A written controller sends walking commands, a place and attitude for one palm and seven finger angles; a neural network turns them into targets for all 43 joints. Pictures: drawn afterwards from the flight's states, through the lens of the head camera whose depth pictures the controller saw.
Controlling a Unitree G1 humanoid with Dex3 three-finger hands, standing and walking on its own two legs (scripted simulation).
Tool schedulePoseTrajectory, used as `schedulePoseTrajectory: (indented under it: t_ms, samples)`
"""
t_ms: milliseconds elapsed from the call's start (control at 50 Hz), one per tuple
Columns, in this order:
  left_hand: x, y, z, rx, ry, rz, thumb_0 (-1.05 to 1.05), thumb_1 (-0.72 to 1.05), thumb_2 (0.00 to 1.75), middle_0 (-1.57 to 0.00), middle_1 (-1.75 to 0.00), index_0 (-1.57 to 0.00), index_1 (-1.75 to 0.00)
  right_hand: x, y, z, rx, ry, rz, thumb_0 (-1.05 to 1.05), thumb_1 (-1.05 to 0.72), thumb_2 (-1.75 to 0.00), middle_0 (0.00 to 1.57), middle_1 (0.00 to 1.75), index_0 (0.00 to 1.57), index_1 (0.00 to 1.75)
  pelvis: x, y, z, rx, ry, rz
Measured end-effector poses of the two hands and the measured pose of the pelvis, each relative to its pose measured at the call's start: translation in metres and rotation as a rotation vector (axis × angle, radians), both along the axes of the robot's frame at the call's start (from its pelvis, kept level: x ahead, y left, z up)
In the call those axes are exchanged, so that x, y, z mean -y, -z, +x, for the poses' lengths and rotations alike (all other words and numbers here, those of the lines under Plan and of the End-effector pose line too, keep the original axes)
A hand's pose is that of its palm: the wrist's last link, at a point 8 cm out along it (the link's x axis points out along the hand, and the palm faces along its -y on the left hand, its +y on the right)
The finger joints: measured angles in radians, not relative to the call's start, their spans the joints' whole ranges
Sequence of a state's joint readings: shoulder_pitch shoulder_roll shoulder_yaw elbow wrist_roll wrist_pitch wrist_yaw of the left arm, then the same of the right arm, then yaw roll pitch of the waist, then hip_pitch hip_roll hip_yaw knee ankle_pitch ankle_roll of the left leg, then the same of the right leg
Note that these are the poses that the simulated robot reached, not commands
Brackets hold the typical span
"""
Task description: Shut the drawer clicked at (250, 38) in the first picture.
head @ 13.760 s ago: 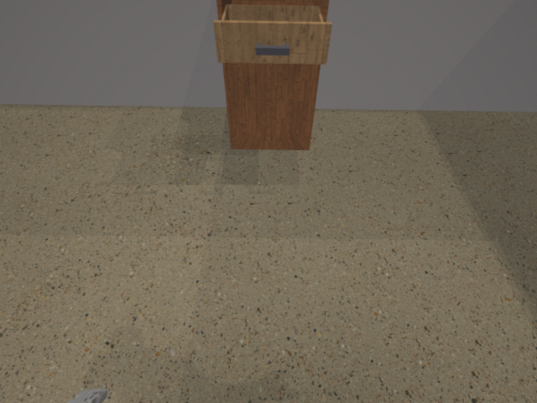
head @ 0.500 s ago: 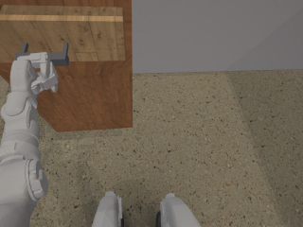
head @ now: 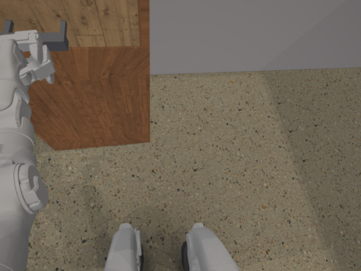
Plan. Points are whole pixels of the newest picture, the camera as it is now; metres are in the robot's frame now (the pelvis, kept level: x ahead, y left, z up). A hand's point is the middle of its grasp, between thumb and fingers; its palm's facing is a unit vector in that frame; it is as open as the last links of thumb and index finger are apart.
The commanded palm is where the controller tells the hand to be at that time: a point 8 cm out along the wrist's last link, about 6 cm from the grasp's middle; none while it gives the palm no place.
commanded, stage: push the drawer shut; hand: left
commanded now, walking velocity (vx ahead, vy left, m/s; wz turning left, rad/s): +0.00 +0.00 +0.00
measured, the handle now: (35, 33) +0.60 +0.26 +0.07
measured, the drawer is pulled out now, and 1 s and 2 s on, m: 0.00 0.00 0.00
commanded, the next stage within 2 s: pull the fist back off the drawer in 0.10 s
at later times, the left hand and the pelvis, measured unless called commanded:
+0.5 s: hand (44, 62) +0.53 +0.23 +0.07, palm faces +0.06 -1.00 -0.04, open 3.2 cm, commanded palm +0.52 +0.25 +0.07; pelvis -0.02 +0.00 -0.01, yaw +0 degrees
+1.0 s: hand (42, 74) +0.50 +0.23 +0.07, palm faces +0.08 -1.00 -0.02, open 3.3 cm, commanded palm +0.47 +0.26 +0.08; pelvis +0.02 +0.01 +0.01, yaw +0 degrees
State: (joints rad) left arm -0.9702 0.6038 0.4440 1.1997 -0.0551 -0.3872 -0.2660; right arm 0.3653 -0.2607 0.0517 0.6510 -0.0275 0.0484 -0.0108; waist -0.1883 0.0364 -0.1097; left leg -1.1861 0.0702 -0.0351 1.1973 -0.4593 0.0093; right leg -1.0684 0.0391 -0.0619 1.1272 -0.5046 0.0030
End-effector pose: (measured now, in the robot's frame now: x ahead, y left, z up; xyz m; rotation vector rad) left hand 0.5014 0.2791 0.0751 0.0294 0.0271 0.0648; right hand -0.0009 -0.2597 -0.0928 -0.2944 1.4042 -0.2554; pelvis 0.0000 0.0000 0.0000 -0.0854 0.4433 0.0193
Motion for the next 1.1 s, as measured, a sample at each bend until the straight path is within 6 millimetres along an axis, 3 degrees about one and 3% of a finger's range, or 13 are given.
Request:
schedulePoseTrajectory:
  t_ms: [280,500,660,800,960,1100]
  samples:
    - [-0.009,0.001,0.003,-0.011,-0.006,0.021,0.04,0.64,0.94,-1.4,-1.6,-1.4,-1.6,0.005,0.005,-0.014,-0.01,-0.036,-0.034,0.0,-0.9,-0.9,0.2,0.3,0.21,0.3,0.003,0.012,-0.016,-0.025,-0.022,-0.019]
    - [-0.008,0.002,0.002,-0.018,0.008,0.007,0.03,0.68,0.92,-1.4,-1.6,-1.4,-1.6,0.004,0.003,-0.027,0.007,-0.02,-0.038,0.0,-0.9,-0.9,0.2,0.3,0.21,0.3,0.002,0.015,-0.024,-0.021,-0.009,-0.023]
    - [-0.006,0.002,-0.004,0.007,-0.006,-0.015,0.03,0.79,0.89,-1.4,-1.6,-1.4,-1.6,-0.007,-0.001,-0.026,0.007,0.02,-0.002,0.01,-0.9,-0.9,0.2,0.3,0.21,0.3,-0.004,0.006,-0.016,-0.006,0.013,-0.013]
    - [-0.01,0.002,-0.019,0.001,-0.008,-0.006,0.02,0.87,0.9,-1.4,-1.6,-1.4,-1.6,-0.016,-0.006,-0.005,0.023,0.027,0.033,0.01,-0.9,-0.9,0.2,0.3,0.21,0.3,-0.009,-0.006,-0.001,0.016,0.018,-0.001]
    - [-0.008,0.006,-0.028,-0.004,-0.019,-0.016,0.02,0.89,0.9,-1.4,-1.6,-1.4,-1.6,-0.013,-0.011,0.04,0.083,-0.015,0.029,0.01,-0.9,-0.9,0.2,0.3,0.21,0.3,-0.01,-0.014,0.015,0.035,0.005,0.006]
    - [-0.001,-0.005,-0.034,0.036,0.004,0.001,0.02,0.9,0.9,-1.4,-1.6,-1.4,-1.6,-0.009,-0.017,0.074,0.145,-0.019,0.036,0.01,-0.9,-0.9,0.2,0.3,0.21,0.3,-0.009,-0.02,0.026,0.052,0.007,0.011]
